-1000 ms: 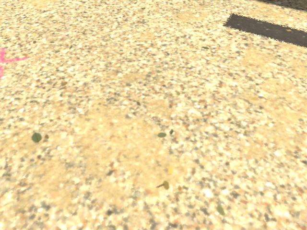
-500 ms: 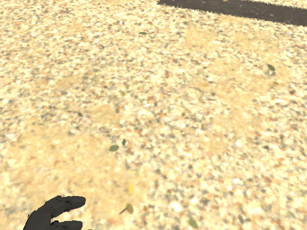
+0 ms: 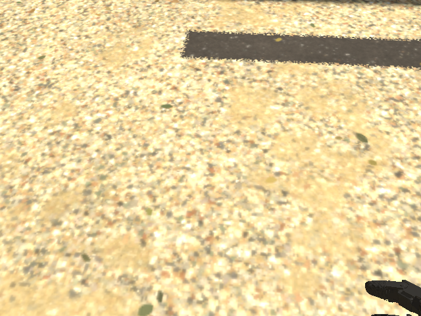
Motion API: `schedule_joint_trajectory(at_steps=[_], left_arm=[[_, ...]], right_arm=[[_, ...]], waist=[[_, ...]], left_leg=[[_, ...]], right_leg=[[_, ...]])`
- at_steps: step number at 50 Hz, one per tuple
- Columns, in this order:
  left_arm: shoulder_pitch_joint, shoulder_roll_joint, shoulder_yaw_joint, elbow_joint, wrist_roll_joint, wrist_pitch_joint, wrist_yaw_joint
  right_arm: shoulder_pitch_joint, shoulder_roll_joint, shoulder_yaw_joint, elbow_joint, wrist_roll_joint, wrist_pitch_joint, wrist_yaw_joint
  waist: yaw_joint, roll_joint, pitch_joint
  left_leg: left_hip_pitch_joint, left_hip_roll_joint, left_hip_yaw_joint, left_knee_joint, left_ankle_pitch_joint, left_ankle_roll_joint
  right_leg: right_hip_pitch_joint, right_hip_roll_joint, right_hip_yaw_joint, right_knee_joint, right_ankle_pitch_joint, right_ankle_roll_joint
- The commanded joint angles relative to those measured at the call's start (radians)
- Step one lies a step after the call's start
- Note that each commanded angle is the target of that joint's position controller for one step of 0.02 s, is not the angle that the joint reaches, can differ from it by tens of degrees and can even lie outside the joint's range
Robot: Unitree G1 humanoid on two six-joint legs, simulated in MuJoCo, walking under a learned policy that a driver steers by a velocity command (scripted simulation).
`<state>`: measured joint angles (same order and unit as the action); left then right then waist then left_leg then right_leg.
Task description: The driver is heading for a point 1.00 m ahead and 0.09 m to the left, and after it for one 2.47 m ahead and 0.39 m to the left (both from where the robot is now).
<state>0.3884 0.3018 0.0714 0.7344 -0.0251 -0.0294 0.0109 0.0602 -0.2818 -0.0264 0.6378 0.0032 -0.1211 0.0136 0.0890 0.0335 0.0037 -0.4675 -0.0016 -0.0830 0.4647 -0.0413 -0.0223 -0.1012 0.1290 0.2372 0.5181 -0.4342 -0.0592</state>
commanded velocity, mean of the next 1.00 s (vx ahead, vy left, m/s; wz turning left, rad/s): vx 0.50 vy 0.00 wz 0.00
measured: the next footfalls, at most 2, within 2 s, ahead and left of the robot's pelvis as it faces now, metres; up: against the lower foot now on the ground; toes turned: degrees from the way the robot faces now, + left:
right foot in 0.50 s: +0.40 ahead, -0.16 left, +0.00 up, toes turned -8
left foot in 1.04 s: +0.71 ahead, +0.06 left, +0.00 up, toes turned +8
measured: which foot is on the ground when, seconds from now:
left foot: down 0.00-0.50, up 0.52-1.00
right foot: down 0.00-0.02, up 0.04-0.48, down 0.50-1.00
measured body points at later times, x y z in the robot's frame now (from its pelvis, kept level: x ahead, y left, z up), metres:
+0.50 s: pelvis +0.26 -0.03 +0.00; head +0.29 -0.05 +0.45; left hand +0.53 +0.16 -0.06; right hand +0.20 -0.32 -0.13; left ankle +0.13 +0.13 -0.72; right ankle +0.36 -0.15 -0.73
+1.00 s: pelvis +0.52 -0.05 +0.00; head +0.55 -0.05 +0.45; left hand +0.52 +0.23 -0.13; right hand +0.75 -0.27 -0.09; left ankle +0.67 +0.07 -0.71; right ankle +0.36 -0.15 -0.73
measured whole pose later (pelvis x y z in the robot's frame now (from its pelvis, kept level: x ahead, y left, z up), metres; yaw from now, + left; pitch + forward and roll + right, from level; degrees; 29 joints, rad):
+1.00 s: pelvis +0.52 -0.05 +0.00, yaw +4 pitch +2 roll -2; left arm 0.34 0.29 0.06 0.85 -0.01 -0.06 0.01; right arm 0.09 -0.26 -0.03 0.67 0.02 -0.04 0.06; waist 0.08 0.03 0.03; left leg -0.59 0.04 0.03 0.61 -0.06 0.06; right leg 0.12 0.02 -0.21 0.25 -0.40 0.00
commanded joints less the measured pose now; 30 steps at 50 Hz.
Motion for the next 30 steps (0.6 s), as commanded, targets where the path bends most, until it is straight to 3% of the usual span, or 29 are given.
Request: schedule_joint_trajectory(at_steps=[1, 2, 3, 4, 5, 6, 7, 9, 12, 14, 18, 21, 23, 24, 25, 26, 27, 28, 29, 30], left_arm=[[0.015, 0.012, -0.007, -0.09, 0.004, -0.017, -0.004], [0.08, 0.031, -0.015, -0.106, -0.012, -0.025, -0.001], [0.044, 0.119, 0.005, -0.083, -0.018, -0.023, 0.001], [-0.046, 0.136, 0.009, -0.093, -0.009, -0.019, 0.001], [-0.099, 0.121, 0.008, -0.107, 0.004, -0.02, 0.0], [-0.126, 0.106, 0.01, -0.115, 0.01, -0.022, -0.003], [-0.119, 0.087, 0.007, -0.115, 0.005, -0.021, -0.009], [-0.112, 0.052, -0.002, -0.107, 0.006, -0.017, -0.014], [-0.191, 0.024, -0.019, -0.128, 0.021, -0.024, -0.02], [-0.253, 0.01, -0.029, -0.137, 0.02, -0.034, -0.029], [-0.371, 0.021, -0.03, -0.162, 0.008, -0.046, -0.043], [-0.404, 0.046, -0.021, -0.181, 0.004, -0.05, -0.052], [-0.31, 0.079, -0.002, -0.158, 0.011, -0.053, -0.05], [-0.178, 0.12, 0.022, -0.116, 0.016, -0.05, -0.043], [0.001, 0.19, 0.044, -0.084, 0.025, -0.045, -0.03], [0.048, 0.28, 0.058, -0.07, 0.028, -0.038, -0.03], [0.055, 0.186, 0.036, -0.069, 0.015, -0.039, -0.032], [-0.007, 0.15, 0.021, -0.071, 0.014, -0.043, -0.032], [-0.07, 0.122, 0.012, -0.076, 0.019, -0.045, -0.032], [-0.119, 0.093, 0.004, -0.077, 0.026, -0.049, -0.035]], right_arm=[[0.278, -0.256, -0.092, -0.028, -0.03, -0.022, -0.019], [0.357, -0.259, -0.101, 0.016, -0.015, -0.006, -0.007], [0.32, -0.17, -0.078, 0.003, -0.002, -0.001, -0.004], [0.283, -0.131, -0.067, 0.003, -0.004, 0.008, -0.005], [0.243, -0.115, -0.058, 0.006, -0.012, 0.012, -0.004], [0.22, -0.094, -0.051, 0.014, -0.016, 0.013, -0.004], [0.208, -0.086, -0.047, 0.02, -0.019, 0.011, -0.004], [0.21, -0.084, -0.048, 0.041, -0.007, 0.004, -0.001], [0.223, -0.129, -0.06, 0.069, 0.003, 0.004, -0.002], [0.234, -0.149, -0.063, 0.084, 0.008, 0.012, -0.004], [0.302, -0.18, -0.068, 0.126, 0.022, 0.027, -0.004], [0.324, -0.195, -0.072, 0.152, 0.029, 0.042, -0.008], [0.305, -0.207, -0.073, 0.158, 0.032, 0.054, -0.013], [0.314, -0.186, -0.065, 0.16, 0.028, 0.057, -0.016], [0.31, -0.137, -0.041, 0.134, 0.003, 0.054, -0.019], [0.417, -0.024, -0.006, 0.106, -0.002, 0.035, -0.015], [0.367, -0.122, -0.028, 0.12, 0.017, 0.018, -0.011], [0.283, -0.166, -0.042, 0.092, 0.038, 0.008, -0.005], [0.242, -0.156, -0.039, 0.089, 0.035, 0.008, -0.008], [0.223, -0.146, -0.041, 0.09, 0.02, 0.014, -0.009]], waist=[[-0.159, 0.056, -0.285], [-0.144, 0.311, -0.352], [-0.162, 0.172, -0.227], [-0.17, 0.084, -0.113], [-0.155, 0.036, -0.041], [-0.136, 0.041, 0.001], [-0.115, 0.068, 0.016], [-0.099, 0.084, 0.012], [-0.109, 0.054, 0.022], [-0.129, 0.047, 0.025], [-0.169, 0.051, 0.04], [-0.155, 0.06, 0.05], [-0.083, 0.056, -0.003], [-0.023, 0.035, -0.089], [0.049, -0.059, -0.23], [-0.009, -0.327, -0.338], [0.03, -0.239, -0.322], [0.017, -0.198, -0.182], [-0.01, -0.131, -0.115], [-0.036, -0.106, -0.062]], left_leg=[[0.703, 0.297, -0.325, -0.026, -0.141, 0.184], [0.831, 0.433, -0.713, -0.129, -0.405, 0.283], [0.738, 0.403, -0.674, -0.168, -0.544, 0.255], [0.621, 0.354, -0.518, -0.176, -0.477, 0.22], [0.506, 0.308, -0.407, -0.196, -0.352, 0.212], [0.433, 0.27, -0.328, -0.22, -0.251, 0.211], [0.378, 0.243, -0.268, -0.244, -0.189, 0.206], [0.344, 0.222, -0.191, -0.276, -0.093, 0.224], [0.346, 0.227, -0.119, -0.311, 0.019, 0.247], [0.342, 0.211, -0.06, -0.319, 0.049, 0.235], [0.362, 0.219, -0.018, -0.309, 0.044, 0.212], [0.436, 0.261, -0.028, -0.271, 0.086, 0.19], [0.448, 0.243, 0.01, -0.146, 0.293, 0.159], [0.403, 0.195, 0.055, 0.02, 0.391, 0.133], [0.22, 0.144, 0.1, 0.311, 0.185, 0.091], [-0.162, -0.03, 0.106, 0.659, -0.45, 0.026], [-0.281, 0.003, -0.02, 0.789, -0.537, 0.031], [-0.344, 0.05, -0.008, 0.805, -0.452, 0.045], [-0.314, 0.092, 0.01, 0.768, -0.362, 0.046], [-0.28, 0.117, 0.012, 0.717, -0.302, 0.039]], right_leg=[[-0.367, -0.06, 0.021, 0.436, 0.13, -0.011], [-0.607, -0.034, -0.056, 0.678, -0.165, 0.024], [-0.686, -0.095, -0.031, 0.774, -0.095, 0.036], [-0.693, -0.124, -0.067, 0.792, -0.011, 0.043], [-0.674, -0.146, -0.086, 0.754, 0.047, 0.046], [-0.65, -0.172, -0.087, 0.703, 0.087, 0.045], [-0.606, -0.189, -0.098, 0.666, 0.108, 0.045], [-0.575, -0.196, -0.131, 0.593, 0.125, 0.051], [-0.585, -0.221, -0.165, 0.414, 0.224, 0.064], [-0.544, -0.219, -0.189, 0.274, 0.327, 0.065], [-0.457, -0.187, -0.223, 0.1, 0.429, 0.06], [-0.432, -0.175, -0.222, 0.03, 0.367, 0.022], [-0.268, -0.139, -0.258, -0.032, 0.348, -0.015], [-0.07, -0.121, -0.272, -0.046, 0.352, -0.042], [0.214, -0.283, -0.094, -0.017, 0.368, -0.103], [0.497, -0.508, 0.371, -0.12, 0.178, -0.261], [0.465, -0.506, 0.473, -0.203, 0.039, -0.262], [0.357, -0.474, 0.338, -0.219, 0.07, -0.224], [0.236, -0.437, 0.218, -0.235, 0.164, -0.2], [0.132, -0.404, 0.138, -0.265, 0.251, -0.188]])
